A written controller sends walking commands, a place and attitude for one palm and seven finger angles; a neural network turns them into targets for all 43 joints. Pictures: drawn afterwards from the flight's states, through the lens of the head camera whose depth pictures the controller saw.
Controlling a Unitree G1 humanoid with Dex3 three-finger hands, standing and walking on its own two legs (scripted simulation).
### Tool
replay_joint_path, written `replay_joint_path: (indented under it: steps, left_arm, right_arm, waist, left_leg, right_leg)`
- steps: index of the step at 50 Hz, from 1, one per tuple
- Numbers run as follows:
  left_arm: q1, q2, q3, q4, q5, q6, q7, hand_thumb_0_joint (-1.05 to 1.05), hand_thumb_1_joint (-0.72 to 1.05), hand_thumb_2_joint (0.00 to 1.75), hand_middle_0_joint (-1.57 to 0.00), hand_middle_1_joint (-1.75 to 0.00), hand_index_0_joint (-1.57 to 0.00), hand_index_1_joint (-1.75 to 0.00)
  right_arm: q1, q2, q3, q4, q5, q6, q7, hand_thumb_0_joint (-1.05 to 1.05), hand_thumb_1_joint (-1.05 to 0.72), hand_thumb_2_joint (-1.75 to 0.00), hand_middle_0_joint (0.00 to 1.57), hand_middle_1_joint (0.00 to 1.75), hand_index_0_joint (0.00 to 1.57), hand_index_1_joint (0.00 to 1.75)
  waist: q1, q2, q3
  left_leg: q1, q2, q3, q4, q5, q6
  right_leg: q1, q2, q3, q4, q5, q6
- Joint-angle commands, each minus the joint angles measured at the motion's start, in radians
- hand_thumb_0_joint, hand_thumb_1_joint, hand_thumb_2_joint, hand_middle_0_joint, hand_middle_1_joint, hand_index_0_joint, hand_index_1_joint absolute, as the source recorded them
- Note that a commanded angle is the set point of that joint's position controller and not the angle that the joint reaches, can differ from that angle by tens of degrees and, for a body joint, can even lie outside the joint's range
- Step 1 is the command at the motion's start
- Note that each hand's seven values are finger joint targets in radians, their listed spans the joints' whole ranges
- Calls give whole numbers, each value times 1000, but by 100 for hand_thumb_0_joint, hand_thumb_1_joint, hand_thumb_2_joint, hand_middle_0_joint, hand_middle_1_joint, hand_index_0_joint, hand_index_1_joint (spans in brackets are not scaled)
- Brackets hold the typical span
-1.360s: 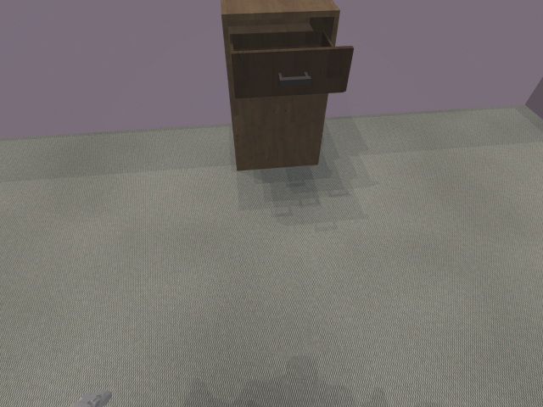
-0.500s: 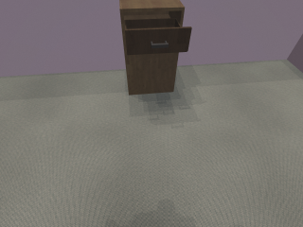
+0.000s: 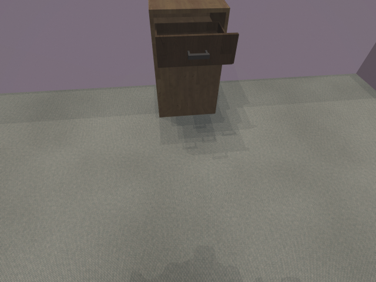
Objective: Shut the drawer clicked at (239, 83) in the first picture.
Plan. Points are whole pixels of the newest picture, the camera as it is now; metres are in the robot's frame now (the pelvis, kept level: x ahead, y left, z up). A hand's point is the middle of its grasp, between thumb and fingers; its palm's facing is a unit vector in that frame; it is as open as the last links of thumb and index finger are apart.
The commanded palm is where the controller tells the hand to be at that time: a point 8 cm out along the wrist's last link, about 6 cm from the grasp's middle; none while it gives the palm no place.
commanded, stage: look at it before walking up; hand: left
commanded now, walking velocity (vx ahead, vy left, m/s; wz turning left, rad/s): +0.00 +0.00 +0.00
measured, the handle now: (198, 54) +1.15 +0.02 -0.08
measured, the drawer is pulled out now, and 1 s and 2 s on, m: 0.29 0.29 0.29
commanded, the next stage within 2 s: walk to a spot facing it in 0.08 s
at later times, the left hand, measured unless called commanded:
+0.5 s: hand out of the picture +0.06 +0.19 -0.18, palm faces -0.12 -0.97 -0.23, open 7.3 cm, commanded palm none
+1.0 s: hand (154, 269) +0.19 +0.10 -0.17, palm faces -0.21 -0.96 -0.18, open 7.3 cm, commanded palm none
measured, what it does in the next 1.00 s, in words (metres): walks ahead, turning right: right foot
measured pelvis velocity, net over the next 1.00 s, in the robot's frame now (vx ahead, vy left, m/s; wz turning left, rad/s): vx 0.20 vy -0.08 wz -0.34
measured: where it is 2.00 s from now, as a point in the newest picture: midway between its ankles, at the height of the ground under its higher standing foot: (232, 217)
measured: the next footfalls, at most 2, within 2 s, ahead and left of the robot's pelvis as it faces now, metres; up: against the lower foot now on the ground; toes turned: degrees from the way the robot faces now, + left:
right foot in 0.58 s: +0.11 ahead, -0.13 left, +0.00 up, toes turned -17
left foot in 1.14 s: +0.45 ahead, -0.02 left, +0.00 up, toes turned -16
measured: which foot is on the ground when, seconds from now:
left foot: down 0.00-0.58, up 0.60-1.00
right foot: down 0.00-0.40, up 0.42-0.56, down 0.58-1.00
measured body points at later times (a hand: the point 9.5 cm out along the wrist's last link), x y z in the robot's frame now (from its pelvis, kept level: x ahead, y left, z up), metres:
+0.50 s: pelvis +0.04 -0.01 -0.01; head +0.04 -0.02 +0.44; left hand +0.07 +0.24 -0.16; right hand +0.03 -0.27 -0.17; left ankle +0.00 +0.13 -0.75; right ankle +0.02 -0.11 -0.73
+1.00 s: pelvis +0.20 -0.08 -0.01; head +0.21 -0.09 +0.44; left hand +0.20 +0.15 -0.15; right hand +0.25 -0.33 -0.15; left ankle +0.35 +0.03 -0.68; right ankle +0.07 -0.12 -0.75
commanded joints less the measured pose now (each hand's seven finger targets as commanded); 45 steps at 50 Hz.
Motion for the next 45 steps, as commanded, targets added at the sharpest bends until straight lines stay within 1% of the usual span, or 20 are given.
replay_joint_path:
  steps: [1, 9, 11, 14, 16, 18, 20, 22, 25, 26, 27, 28, 29, 30, 31, 32, 34, 36, 39, 45]
  left_arm:
    - [-39, 207, 44, -56, -4, -22, 18, 0, 90, 90, -20, -30, -20, -30]
    - [-36, 207, 44, -52, -3, -21, 19, 0, 90, 90, -20, -30, -20, -30]
    - [28, 98, 24, -27, -4, -1, 21, 0, 90, 90, -20, -30, -20, -30]
    - [59, 102, 36, -43, 4, 21, 6, 0, 90, 90, -20, -30, -20, -30]
    - [71, 103, 50, -71, 7, 26, -3, 0, 90, 90, -20, -30, -20, -30]
    - [82, 85, 58, -102, 8, 22, -11, 0, 90, 90, -20, -30, -20, -30]
    - [65, 36, 62, -137, 5, 12, -19, 0, 90, 90, -20, -30, -20, -30]
    - [-1, 25, 70, -183, 7, 6, -27, 0, 90, 90, -20, -30, -20, -30]
    - [43, -28, 75, -180, 6, -3, -37, 0, 90, 90, -20, -30, -20, -30]
    - [108, -43, 78, -161, 5, -4, -41, 0, 90, 90, -20, -30, -20, -30]
    - [205, -39, 83, -127, 7, -6, -41, 0, 90, 90, -20, -30, -20, -30]
    - [343, -4, 95, -81, 11, -13, -34, 0, 90, 90, -20, -30, -20, -30]
    - [472, 120, 126, -52, 19, -31, -14, 0, 90, 90, -20, -30, -20, -30]
    - [514, 159, 127, -48, -1, -35, 2, 0, 90, 90, -20, -30, -20, -30]
    - [458, 138, 128, -60, -6, -40, 13, 0, 90, 90, -20, -30, -20, -30]
    - [403, 89, 120, -73, -4, -42, 16, 0, 90, 90, -20, -30, -20, -30]
    - [310, 32, 94, -102, 4, -51, 16, 0, 90, 90, -20, -30, -20, -30]
    - [310, 4, 87, -94, 6, -61, 17, 0, 90, 90, -20, -30, -20, -30]
    - [328, -10, 85, -79, 5, -72, 17, 0, 90, 90, -20, -30, -20, -30]
    - [399, -42, 78, -46, 7, -83, 30, 0, 90, 90, -20, -30, -20, -30]
  right_arm:
    - [-48, -204, -35, -63, 1, -24, -14, 0, -90, -90, 20, 30, 20, 30]
    - [-48, -205, -34, -61, 1, -25, -16, 0, -90, -90, 20, 30, 20, 30]
    - [11, -96, -11, -36, -7, -12, -13, 0, -90, -90, 20, 30, 20, 30]
    - [57, -94, -24, -44, -13, 1, -10, 0, -90, -90, 20, 30, 20, 30]
    - [74, -112, -38, -66, -16, 2, -10, 0, -90, -90, 20, 30, 20, 30]
    - [112, -133, -57, -81, -14, -3, -13, 0, -90, -90, 20, 30, 20, 30]
    - [158, -170, -80, -90, -10, -18, -17, 0, -90, -90, 20, 30, 20, 30]
    - [195, -155, -89, -92, -10, -35, -18, 0, -90, -90, 20, 30, 20, 30]
    - [160, -118, -88, -102, -19, -45, -19, 0, -90, -90, 20, 30, 20, 30]
    - [129, -112, -89, -108, -18, -44, -19, 0, -90, -90, 20, 30, 20, 30]
    - [105, -107, -88, -113, -18, -42, -18, 0, -90, -90, 20, 30, 20, 30]
    - [95, -83, -83, -122, -11, -43, -12, 0, -90, -90, 20, 30, 20, 30]
    - [82, 0, -65, -163, 2, -43, -2, 0, -90, -90, 20, 30, 20, 30]
    - [12, 9, -58, -215, -3, -51, 2, 0, -90, -90, 20, 30, 20, 30]
    - [12, -16, -66, -204, -3, -53, 1, 0, -90, -90, 20, 30, 20, 30]
    - [-17, 2, -71, -196, -4, -53, 3, 0, -90, -90, 20, 30, 20, 30]
    - [16, 18, -69, -173, -14, -47, 5, 0, -90, -90, 20, 30, 20, 30]
    - [60, 48, -70, -152, -18, -31, 7, 0, -90, -90, 20, 30, 20, 30]
    - [76, 65, -75, -158, -17, -19, 14, 0, -90, -90, 20, 30, 20, 30]
    - [-66, 83, -70, -225, -14, -27, 22, 0, -90, -90, 20, 30, 20, 30]
  waist:
    - [-5, 3, -71]
    - [-5, 0, -67]
    - [-5, 6, -66]
    - [-4, -9, 28]
    - [-7, 0, 87]
    - [-17, 52, 108]
    - [-37, 189, 113]
    - [-57, 173, 111]
    - [-18, 140, 80]
    - [16, 146, 57]
    - [63, 91, 13]
    - [124, -24, -40]
    - [170, -375, -57]
    - [167, -371, -48]
    - [132, -250, -20]
    - [113, -133, 30]
    - [50, -15, 60]
    - [19, -6, 50]
    - [1, -50, 39]
    - [36, -83, 61]
  left_leg:
    - [17, 112, -86, -57, 140, 35]
    - [26, 115, -86, -65, 160, 35]
    - [34, 111, -46, -37, 54, 18]
    - [-35, 104, -27, -17, -239, 25]
    - [-62, 118, -42, -22, -356, 38]
    - [-26, 176, -102, -51, -432, 74]
    - [51, 320, -230, -155, -421, 150]
    - [128, 399, -237, -174, -232, 210]
    - [57, 363, -50, -88, -10, 158]
    - [-6, 335, 19, -30, -11, 127]
    - [-73, 287, 83, 99, -34, 94]
    - [-182, 222, 154, 314, -52, 58]
    - [-456, 94, 237, 669, -307, -3]
    - [-589, 45, 119, 853, -401, -3]
    - [-617, 97, 31, 904, -290, 12]
    - [-608, 122, 31, 923, -209, 9]
    - [-549, 146, 14, 884, -114, -11]
    - [-521, 139, 31, 850, -55, -27]
    - [-553, 131, 36, 807, 19, -43]
    - [-655, 126, 48, 678, 64, -50]
  right_leg:
    - [9, -123, 103, -68, 143, -24]
    - [17, -122, 97, -68, 166, -22]
    - [-5, -109, 108, -60, 52, -14]
    - [-110, -83, 154, -58, -245, -33]
    - [-189, -57, 165, -25, -330, -45]
    - [-285, -13, 136, 79, -341, -44]
    - [-394, 35, -1, 326, -237, -19]
    - [-500, -38, -2, 473, -301, -5]
    - [-346, -76, -49, 380, -265, -4]
    - [-222, -64, -77, 309, -201, -6]
    - [-73, -22, -121, 225, -100, -13]
    - [118, -4, -113, 133, -58, -26]
    - [257, -266, 327, -68, -248, -116]
    - [242, -391, 654, -205, -202, -188]
    - [229, -380, 600, -191, -187, -214]
    - [148, -354, 543, -180, -145, -208]
    - [24, -312, 422, -174, -57, -208]
    - [-6, -262, 316, -176, 79, -186]
    - [19, -215, 239, -185, 129, -170]
    - [139, -208, 218, -162, 318, -180]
